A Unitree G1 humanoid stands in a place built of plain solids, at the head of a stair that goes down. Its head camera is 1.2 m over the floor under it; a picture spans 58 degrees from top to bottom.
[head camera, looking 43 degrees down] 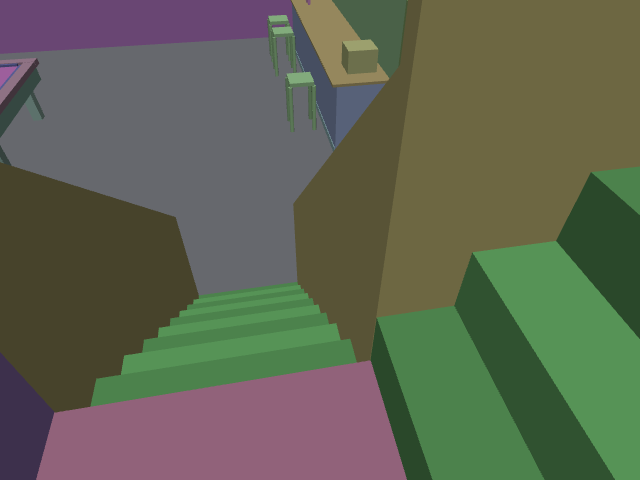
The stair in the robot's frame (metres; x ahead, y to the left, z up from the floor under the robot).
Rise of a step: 0.21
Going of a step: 0.23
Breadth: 0.93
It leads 10 degrees to the left of straight ahead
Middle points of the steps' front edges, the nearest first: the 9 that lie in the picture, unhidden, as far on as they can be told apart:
0.65 0.30 0.00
0.88 0.34 -0.21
1.10 0.38 -0.43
1.33 0.42 -0.64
1.56 0.47 -0.86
1.78 0.51 -1.07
2.01 0.55 -1.29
2.24 0.59 -1.50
2.46 0.63 -1.72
